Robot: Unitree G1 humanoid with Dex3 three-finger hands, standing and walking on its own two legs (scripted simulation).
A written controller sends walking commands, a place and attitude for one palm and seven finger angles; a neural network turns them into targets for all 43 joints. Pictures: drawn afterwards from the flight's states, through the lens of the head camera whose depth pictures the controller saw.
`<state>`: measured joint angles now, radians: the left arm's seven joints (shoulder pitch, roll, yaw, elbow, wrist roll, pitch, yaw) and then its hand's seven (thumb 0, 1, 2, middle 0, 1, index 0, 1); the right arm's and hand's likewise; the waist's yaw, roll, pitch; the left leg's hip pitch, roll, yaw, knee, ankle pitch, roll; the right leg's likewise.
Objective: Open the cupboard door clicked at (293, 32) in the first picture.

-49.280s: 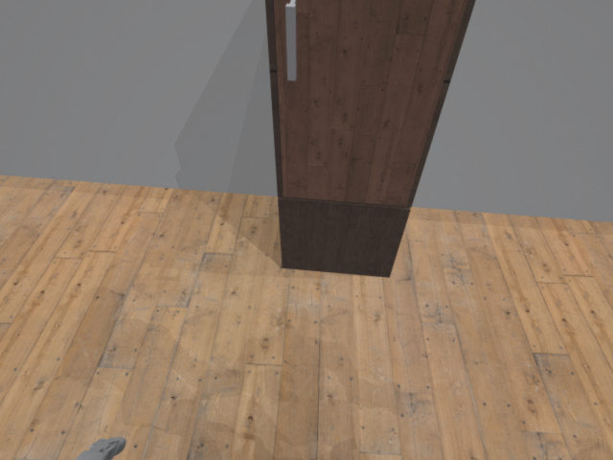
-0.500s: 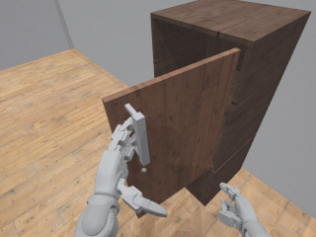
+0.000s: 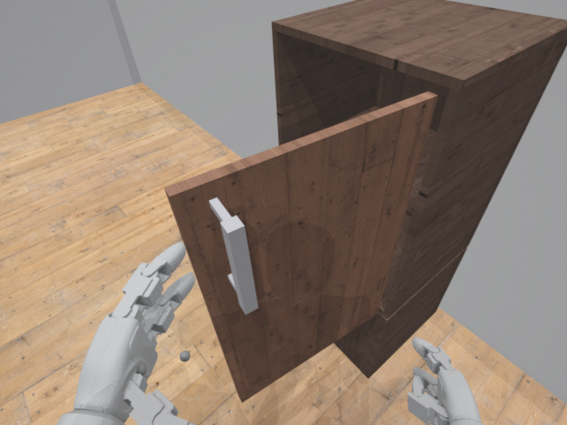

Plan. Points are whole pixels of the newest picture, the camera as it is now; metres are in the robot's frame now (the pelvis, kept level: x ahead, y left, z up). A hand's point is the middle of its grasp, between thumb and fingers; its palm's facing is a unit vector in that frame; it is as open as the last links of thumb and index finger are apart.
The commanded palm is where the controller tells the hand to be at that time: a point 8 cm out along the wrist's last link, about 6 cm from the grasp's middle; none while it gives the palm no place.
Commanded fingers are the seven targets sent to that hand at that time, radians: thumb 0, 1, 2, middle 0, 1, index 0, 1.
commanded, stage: slide the hand sideways off the handle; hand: left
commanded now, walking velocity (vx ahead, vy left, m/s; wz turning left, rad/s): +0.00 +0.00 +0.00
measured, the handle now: (234, 259) +0.27 +0.08 +0.16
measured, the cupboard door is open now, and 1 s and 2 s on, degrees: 83 83 83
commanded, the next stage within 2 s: draw the hand back to the body in 0.24 s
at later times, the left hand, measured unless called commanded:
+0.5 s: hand (146, 361) +0.15 +0.15 +0.15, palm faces -0.02 -0.99 -0.12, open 16.3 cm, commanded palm +0.10 +0.21 +0.17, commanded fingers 0.00 -0.50 0.30 -0.15 -0.30 -0.15 -0.30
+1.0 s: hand (94, 343) +0.16 +0.21 +0.15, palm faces +0.22 -0.92 -0.32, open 15.3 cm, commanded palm +0.12 +0.26 +0.18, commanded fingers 0.00 -0.01 0.51 -0.17 -0.30 -0.17 -0.30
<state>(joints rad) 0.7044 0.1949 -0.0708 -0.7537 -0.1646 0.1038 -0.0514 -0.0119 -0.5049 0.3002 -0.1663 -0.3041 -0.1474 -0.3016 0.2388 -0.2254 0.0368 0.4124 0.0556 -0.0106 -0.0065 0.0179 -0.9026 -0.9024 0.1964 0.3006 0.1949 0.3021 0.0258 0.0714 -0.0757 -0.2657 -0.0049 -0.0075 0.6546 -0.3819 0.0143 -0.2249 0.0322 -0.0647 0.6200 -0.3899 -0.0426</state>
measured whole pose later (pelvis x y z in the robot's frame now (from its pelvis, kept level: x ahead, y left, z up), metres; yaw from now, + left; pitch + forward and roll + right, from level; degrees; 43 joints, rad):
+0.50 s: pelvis -0.01 +0.00 +0.00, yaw +1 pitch +0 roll -1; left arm 0.67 0.24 0.08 -0.67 -0.24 0.05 -0.15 -0.01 -0.50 0.30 -0.15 -0.30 -0.15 -0.30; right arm 0.24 -0.22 0.04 0.51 0.07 -0.21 -0.05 0.02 -0.90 -0.90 0.20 0.30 0.20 0.30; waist 0.04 0.08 -0.10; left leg -0.30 -0.01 -0.02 0.67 -0.38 0.02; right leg -0.25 0.03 -0.08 0.63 -0.38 -0.04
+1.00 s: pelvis -0.01 +0.01 +0.01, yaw +0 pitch +0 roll -1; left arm 0.66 0.29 0.19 -0.62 -0.11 -0.01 0.02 -0.01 -0.32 0.38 -0.16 -0.30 -0.16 -0.30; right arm 0.22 -0.21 0.03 0.53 0.03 -0.19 -0.06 0.02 -0.90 -0.90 0.20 0.30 0.20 0.30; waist 0.05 0.06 -0.05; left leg -0.25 -0.01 0.00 0.59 -0.34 0.03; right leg -0.20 0.03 -0.06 0.53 -0.33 -0.03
